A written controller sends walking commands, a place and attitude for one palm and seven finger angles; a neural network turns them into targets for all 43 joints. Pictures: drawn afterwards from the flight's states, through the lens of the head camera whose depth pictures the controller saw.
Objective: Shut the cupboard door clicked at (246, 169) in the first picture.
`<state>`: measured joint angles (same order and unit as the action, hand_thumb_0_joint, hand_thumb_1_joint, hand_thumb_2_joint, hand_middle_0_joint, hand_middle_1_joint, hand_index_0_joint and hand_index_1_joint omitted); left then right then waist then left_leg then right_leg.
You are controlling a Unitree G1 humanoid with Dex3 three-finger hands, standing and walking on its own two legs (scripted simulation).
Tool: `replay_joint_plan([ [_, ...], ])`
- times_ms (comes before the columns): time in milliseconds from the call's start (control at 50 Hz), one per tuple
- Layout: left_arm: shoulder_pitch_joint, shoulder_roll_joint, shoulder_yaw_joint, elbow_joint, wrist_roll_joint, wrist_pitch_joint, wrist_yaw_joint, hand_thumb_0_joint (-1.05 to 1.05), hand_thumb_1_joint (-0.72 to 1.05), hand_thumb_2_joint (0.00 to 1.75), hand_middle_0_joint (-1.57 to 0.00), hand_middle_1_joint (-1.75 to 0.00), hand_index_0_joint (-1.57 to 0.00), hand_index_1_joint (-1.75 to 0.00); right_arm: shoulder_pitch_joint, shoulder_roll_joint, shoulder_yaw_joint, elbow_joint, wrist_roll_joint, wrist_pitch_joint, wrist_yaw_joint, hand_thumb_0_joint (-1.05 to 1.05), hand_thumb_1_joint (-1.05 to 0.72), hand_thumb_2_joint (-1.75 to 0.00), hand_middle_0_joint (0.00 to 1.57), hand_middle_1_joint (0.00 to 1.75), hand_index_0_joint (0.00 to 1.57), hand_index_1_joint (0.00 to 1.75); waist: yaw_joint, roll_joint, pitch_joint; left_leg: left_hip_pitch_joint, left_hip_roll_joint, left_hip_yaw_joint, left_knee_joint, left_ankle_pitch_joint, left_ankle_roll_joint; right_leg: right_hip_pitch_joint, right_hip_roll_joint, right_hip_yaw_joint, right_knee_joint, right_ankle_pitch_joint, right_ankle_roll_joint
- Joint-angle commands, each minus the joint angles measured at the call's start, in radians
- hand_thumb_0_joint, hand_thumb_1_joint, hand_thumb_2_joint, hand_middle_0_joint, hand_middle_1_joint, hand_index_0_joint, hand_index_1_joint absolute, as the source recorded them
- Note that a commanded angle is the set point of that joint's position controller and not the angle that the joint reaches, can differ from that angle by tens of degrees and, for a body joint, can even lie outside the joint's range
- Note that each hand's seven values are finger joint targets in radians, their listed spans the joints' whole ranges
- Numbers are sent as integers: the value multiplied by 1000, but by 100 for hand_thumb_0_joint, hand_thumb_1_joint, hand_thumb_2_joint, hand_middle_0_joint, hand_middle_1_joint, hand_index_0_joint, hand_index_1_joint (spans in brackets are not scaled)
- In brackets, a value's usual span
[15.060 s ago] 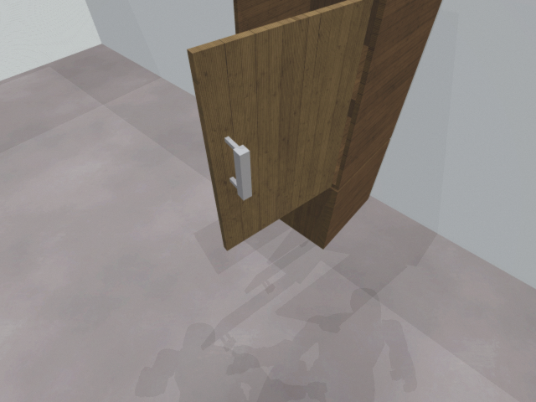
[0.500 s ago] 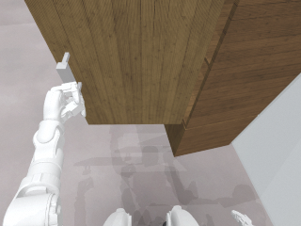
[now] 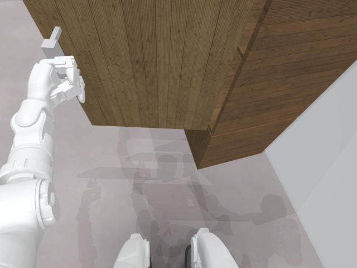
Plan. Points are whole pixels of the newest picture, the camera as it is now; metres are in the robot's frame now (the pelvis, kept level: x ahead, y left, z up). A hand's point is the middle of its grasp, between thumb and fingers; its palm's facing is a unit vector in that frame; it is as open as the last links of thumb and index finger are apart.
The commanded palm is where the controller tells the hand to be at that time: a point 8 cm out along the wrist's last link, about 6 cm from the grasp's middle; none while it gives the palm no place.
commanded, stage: push the door shut along its arc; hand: left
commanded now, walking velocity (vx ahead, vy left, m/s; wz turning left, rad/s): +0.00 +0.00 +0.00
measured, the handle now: (65, 61) +0.56 +0.24 +0.08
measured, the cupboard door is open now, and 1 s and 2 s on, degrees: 73 63 55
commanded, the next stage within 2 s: pull the fist back off the door in 1.22 s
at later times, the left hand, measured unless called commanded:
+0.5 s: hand (99, 65) +0.54 +0.16 +0.08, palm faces -0.26 -0.97 -0.01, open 3.1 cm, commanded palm +0.55 +0.19 +0.08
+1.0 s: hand (111, 51) +0.59 +0.13 +0.08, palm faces -0.35 -0.94 -0.01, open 3.0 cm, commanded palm +0.61 +0.15 +0.08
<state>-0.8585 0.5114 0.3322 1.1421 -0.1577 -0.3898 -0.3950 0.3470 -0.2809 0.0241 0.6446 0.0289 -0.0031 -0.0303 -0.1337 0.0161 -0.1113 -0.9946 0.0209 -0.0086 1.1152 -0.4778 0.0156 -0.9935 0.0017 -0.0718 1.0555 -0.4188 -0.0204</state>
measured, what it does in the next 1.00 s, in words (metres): stands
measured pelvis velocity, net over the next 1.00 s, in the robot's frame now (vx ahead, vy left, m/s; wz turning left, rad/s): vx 0.01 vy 0.01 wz -0.05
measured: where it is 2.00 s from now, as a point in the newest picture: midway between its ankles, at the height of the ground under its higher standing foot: outside the picture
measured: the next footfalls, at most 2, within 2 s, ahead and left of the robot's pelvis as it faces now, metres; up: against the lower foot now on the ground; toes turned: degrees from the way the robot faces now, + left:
none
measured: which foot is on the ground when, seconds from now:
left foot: down 0.00-1.00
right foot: down 0.00-1.00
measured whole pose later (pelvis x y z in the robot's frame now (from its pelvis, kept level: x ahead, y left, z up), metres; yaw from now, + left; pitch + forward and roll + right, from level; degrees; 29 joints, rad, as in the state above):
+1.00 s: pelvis +0.01 +0.01 -0.02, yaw -3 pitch +28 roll -5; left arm -1.29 0.71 0.30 1.34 -0.03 -0.21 -0.50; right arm 0.42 -0.27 0.06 0.66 -0.01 -0.02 -0.03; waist -0.28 0.04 -0.09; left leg -1.19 0.05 -0.02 1.23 -0.53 0.03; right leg -1.17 0.03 -0.08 1.12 -0.44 -0.01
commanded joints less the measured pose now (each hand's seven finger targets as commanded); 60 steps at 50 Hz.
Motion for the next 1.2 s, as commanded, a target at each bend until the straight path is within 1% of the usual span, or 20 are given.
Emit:
replay_joint_plan([
  [0, -539, 189, -24, -170, 4, -28, -40, 0, 90, 90, -130, -150, -130, -150, 137, -178, -58, -61, 3, -33, -10, 0, -90, -90, 20, 30, 20, 30, -75, 112, -442, 274, -4, -52, -126, 195, 24, 151, 18, 74, -138, 127, -7],
  [140, -632, 198, -32, -175, 12, -16, -55, 0, 90, 90, -130, -150, -130, -150, 178, -191, -60, -48, -6, -35, -4, 0, -90, -90, 20, 30, 20, 30, -95, 168, -487, 379, 8, -89, -118, 254, 14, 52, 28, 45, -118, 128, -15],
  [200, -694, 223, -28, -163, 26, -5, -47, 0, 90, 90, -130, -150, -130, -150, 186, -193, -55, -43, -8, -36, -3, 0, -90, -90, 20, 30, 20, 30, -113, 156, -469, 338, 7, -89, -112, 219, 19, 45, 29, 46, -118, 107, -14],
  [320, -781, 185, -70, -135, 42, 5, -44, 0, 90, 90, -130, -150, -130, -150, 210, -198, -51, -33, -15, -42, 0, 0, -90, -90, 20, 30, 20, 30, -140, 220, -482, 419, 13, -121, -105, 255, 8, -54, 35, 25, -97, 107, -22],
  [420, -816, 290, 6, -65, 51, 36, -45, 0, 90, 90, -130, -150, -130, -150, 226, -202, -38, -38, -18, -40, -2, 0, -90, -90, 20, 30, 20, 30, -147, 158, -476, 310, 10, -99, -72, 258, 21, -1, 42, 33, -90, 122, -17],
  [460, -845, 308, -2, -74, 75, 33, -44, 0, 90, 90, -130, -150, -130, -150, 234, -203, -39, -40, -21, -38, -1, 0, -90, -90, 20, 30, 20, 30, -151, 200, -501, 333, 15, -107, -66, 279, 15, -25, 41, 31, -79, 126, -16],
  [520, -826, 346, 36, -92, 78, 31, -48, 0, 90, 90, -130, -150, -130, -150, 249, -202, -40, -49, -29, -33, 4, 0, -90, -90, 20, 30, 20, 30, -132, 250, -572, 387, 18, -108, -50, 383, 8, -11, 47, 26, -59, 180, -22],
  [560, -802, 369, 49, -47, 87, 50, -57, 0, 90, 90, -130, -150, -130, -150, 254, -203, -39, -52, -28, -23, 4, 0, -90, -90, 20, 30, 20, 30, -136, 207, -544, 351, 21, -102, -44, 386, 9, 5, 49, 25, -62, 194, -16],
  [580, -806, 348, 28, -37, 92, 62, -59, 0, 90, 90, -130, -150, -130, -150, 253, -199, -37, -56, -29, -21, 6, 0, -90, -90, 20, 30, 20, 30, -142, 205, -536, 328, 17, -95, -39, 374, 14, 17, 52, 28, -65, 197, -13],
  [600, -813, 380, 50, -41, 97, 67, -59, 0, 90, 90, -130, -150, -130, -150, 261, -204, -39, -57, -29, -18, 4, 0, -90, -90, 20, 30, 20, 30, -144, 181, -539, 312, 20, -93, -37, 370, 17, 27, 52, 30, -65, 203, -11],
  [720, -844, 426, 73, -75, 99, 73, -75, 0, 90, 90, -130, -150, -130, -150, 280, -200, -39, -57, -32, -13, -2, 0, -90, -90, 20, 30, 20, 30, -146, 207, -596, 315, 18, -83, -11, 443, 19, 67, 58, 36, -47, 287, -13],
  [780, -874, 387, 32, -47, 100, 91, -91, 0, 90, 90, -130, -150, -130, -150, 279, -199, -42, -40, -32, -14, -4, 0, -90, -90, 20, 30, 20, 30, -169, 206, -561, 307, 20, -78, -2, 420, 21, 36, 59, 36, -60, 276, -6],
  [800, -897, 417, 47, -46, 101, 97, -92, 0, 90, 90, -130, -150, -130, -150, 286, -201, -40, -34, -33, -13, -8, 0, -90, -90, 20, 30, 20, 30, -175, 190, -553, 283, 20, -76, -1, 402, 24, 54, 59, 36, -62, 272, -5],
  [860, -935, 362, -4, -30, 101, 108, -106, 0, 90, 90, -130, -150, -130, -150, 288, -197, -40, -19, -34, -22, -13, 0, -90, -90, 20, 30, 20, 30, -192, 221, -554, 312, 20, -82, 9, 420, 23, 13, 59, 30, -59, 274, -9],
  [940, -1016, 346, -26, -48, 93, 115, -115, 0, 90, 90, -130, -150, -130, -150, 292, -201, -40, 5, -39, -35, -19, 0, -90, -90, 20, 30, 20, 30, -212, 257, -578, 348, 22, -91, 26, 442, 23, -31, 60, 25, -53, 270, -11],
  [960, -1003, 358, -23, -18, 98, 123, -117, 0, 90, 90, -130, -150, -130, -150, 288, -202, -36, 7, -39, -36, -19, 0, -90, -90, 20, 30, 20, 30, -209, 261, -562, 333, 22, -92, 29, 429, 22, -38, 62, 21, -51, 257, -14],
  [1000, -1045, 313, -61, -11, 97, 132, -119, 0, 90, 90, -130, -150, -130, -150, 282, -201, -35, 16, -40, -45, -20, 0, -90, -90, 20, 30, 20, 30, -226, 275, -543, 330, 22, -94, 33, 408, 23, -68, 62, 17, -51, 235, -14],
  [1100, -1098, 276, -97, 7, 99, 147, -117, 0, 90, 90, -130, -150, -130, -150, 274, -207, -30, 37, -42, -61, -23, 0, -90, -90, 20, 30, 20, 30, -245, 308, -548, 349, 25, -105, 53, 409, 23, -133, 64, 3, -33, 211, -18],
  [1140, -1138, 274, -105, -30, 102, 142, -115, 0, 90, 90, -130, -150, -130, -150, 277, -210, -32, 42, -43, -68, -25, 0, -90, -90, 20, 30, 20, 30, -248, 333, -586, 390, 30, -118, 61, 448, 20, -160, 63, -2, -16, 218, -19],
  [1180, -1166, 225, -134, -40, 103, 150, -113, 0, 90, 90, -130, -150, -130, -150, 274, -209, -35, 53, -47, -75, -22, 0, -90, -90, 20, 30, 20, 30, -258, 352, -599, 417, 30, -128, 66, 453, 19, -194, 64, -7, -12, 209, -19],
])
